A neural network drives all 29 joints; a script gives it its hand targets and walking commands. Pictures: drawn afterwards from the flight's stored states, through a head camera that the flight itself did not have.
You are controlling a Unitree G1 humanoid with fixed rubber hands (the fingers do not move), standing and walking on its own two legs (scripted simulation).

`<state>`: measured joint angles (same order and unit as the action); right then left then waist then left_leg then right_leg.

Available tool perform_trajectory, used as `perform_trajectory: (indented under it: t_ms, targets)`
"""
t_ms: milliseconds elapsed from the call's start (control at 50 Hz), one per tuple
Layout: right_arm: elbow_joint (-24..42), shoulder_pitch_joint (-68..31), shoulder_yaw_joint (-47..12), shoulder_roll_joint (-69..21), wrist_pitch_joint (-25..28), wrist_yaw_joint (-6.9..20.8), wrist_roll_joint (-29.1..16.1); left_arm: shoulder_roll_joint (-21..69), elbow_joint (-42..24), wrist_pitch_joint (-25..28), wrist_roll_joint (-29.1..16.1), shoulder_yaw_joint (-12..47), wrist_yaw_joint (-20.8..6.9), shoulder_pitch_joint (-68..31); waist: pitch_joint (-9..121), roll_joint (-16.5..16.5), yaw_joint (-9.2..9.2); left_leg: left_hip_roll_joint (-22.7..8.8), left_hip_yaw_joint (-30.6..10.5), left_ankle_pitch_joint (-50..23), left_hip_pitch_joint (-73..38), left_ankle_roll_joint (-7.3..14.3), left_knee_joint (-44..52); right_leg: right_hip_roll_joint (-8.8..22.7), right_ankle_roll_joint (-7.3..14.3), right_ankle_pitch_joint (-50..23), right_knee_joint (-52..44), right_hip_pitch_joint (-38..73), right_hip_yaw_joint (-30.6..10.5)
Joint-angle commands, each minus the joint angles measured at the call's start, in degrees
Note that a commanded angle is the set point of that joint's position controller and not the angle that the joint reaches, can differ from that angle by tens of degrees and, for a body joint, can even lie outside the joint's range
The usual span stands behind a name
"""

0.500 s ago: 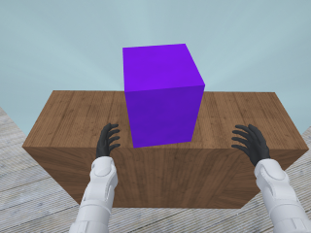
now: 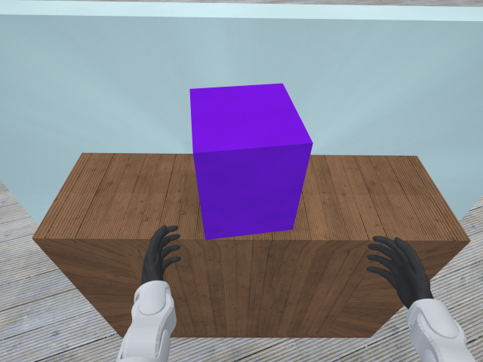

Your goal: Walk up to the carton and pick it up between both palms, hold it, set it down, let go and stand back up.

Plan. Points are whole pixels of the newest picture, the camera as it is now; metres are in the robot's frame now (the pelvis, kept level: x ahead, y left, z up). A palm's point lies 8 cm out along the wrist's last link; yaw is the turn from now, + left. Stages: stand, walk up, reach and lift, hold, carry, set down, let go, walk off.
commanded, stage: set down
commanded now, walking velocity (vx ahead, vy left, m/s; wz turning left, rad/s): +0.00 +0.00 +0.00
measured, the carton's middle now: (243, 162) +0.53 +0.05 +0.04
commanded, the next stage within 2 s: let go in 1.78 s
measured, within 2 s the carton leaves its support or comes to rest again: neither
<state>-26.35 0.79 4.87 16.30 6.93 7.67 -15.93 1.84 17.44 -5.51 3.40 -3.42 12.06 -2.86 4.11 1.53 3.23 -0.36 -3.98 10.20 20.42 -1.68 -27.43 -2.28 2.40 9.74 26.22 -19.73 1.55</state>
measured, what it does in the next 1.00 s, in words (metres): stands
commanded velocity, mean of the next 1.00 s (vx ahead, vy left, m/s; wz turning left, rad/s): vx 0.00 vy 0.00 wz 0.00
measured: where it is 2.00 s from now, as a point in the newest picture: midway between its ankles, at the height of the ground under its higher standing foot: outside the picture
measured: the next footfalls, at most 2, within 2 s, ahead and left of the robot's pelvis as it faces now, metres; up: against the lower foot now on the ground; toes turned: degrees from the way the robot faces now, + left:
none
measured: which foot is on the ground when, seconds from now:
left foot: down 0.00-1.00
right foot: down 0.00-1.00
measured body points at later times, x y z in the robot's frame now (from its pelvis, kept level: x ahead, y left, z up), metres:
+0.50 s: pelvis +0.01 +0.00 +0.00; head +0.00 +0.01 +0.45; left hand +0.24 +0.19 -0.01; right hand +0.24 -0.24 +0.00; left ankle +0.04 +0.14 -0.74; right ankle +0.04 -0.09 -0.74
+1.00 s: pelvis +0.03 +0.01 +0.00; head +0.04 +0.03 +0.45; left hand +0.24 +0.20 -0.03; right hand +0.24 -0.23 -0.02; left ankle +0.04 +0.14 -0.74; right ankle +0.04 -0.09 -0.74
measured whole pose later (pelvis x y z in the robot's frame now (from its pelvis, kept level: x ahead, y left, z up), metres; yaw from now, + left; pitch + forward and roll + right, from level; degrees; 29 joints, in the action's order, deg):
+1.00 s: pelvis +0.03 +0.01 +0.00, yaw +0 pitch +2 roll -1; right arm -22.2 14.1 4.8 13.1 6.2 6.1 -13.5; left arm -0.6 12.9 -7.3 3.4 -2.3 8.9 11.1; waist 1.8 2.1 2.2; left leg -0.4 -3.9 12.6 16.5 -1.2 -26.8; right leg -2.3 1.8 11.3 23.9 -15.0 1.5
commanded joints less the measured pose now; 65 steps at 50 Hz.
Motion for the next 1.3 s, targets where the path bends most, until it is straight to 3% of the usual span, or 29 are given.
perform_trajectory:
  t_ms: [0, 320, 520, 940, 1280]
  targets:
    - [15.5, -10.1, -2.1, 9.7, 2.6, -0.4, -2.8, -5.6, -21.6, 2.4, -7.6, 8.8, 0.9, -8.2, 7.8, 4.3, -2.6, 0.1, 5.9, -0.9, -13.2, 1.3, 10.3, 2.2, 0.2, 8.2, -9.3, 12.9, -6.6]
    - [20.0, 0.3, -1.2, 8.5, 1.0, -0.3, -0.7, -6.6, -26.0, 1.3, -6.5, 9.6, -0.3, 1.8, 1.4, 5.0, -3.7, 0.4, 6.2, 0.3, -13.3, 1.2, 10.2, 3.3, -0.1, 10.7, -10.9, 11.4, -8.0]
    - [18.9, 2.3, 0.1, 7.5, 0.3, -0.6, 1.6, -7.7, -23.6, 0.7, -6.2, 9.3, -0.8, 3.3, 0.3, 4.0, -3.6, 0.4, 6.6, 1.9, -12.7, 1.2, 9.8, 4.0, -0.2, 13.5, -11.2, 9.7, -8.3]
    - [10.6, 9.7, -1.2, 4.9, 3.0, -1.9, 4.9, -10.5, -17.7, 2.4, -3.6, 6.8, -4.0, 11.6, 1.4, 1.6, -3.69, 0.8, 6.8, -6.7, -16.9, 0.7, 9.2, 2.3, -0.4, -2.0, -10.4, 12.3, -5.2]
    - [4.1, 11.4, -2.2, 3.3, 5.3, -3.3, 7.5, -13.3, -11.0, 2.1, -3.7, 5.5, -6.6, 14.8, -0.2, 0.4, -3.89, 0.8, 6.5, -8.2, -18.2, 0.6, 8.6, 1.7, -0.6, -4.8, -10.4, 12.4, -3.8]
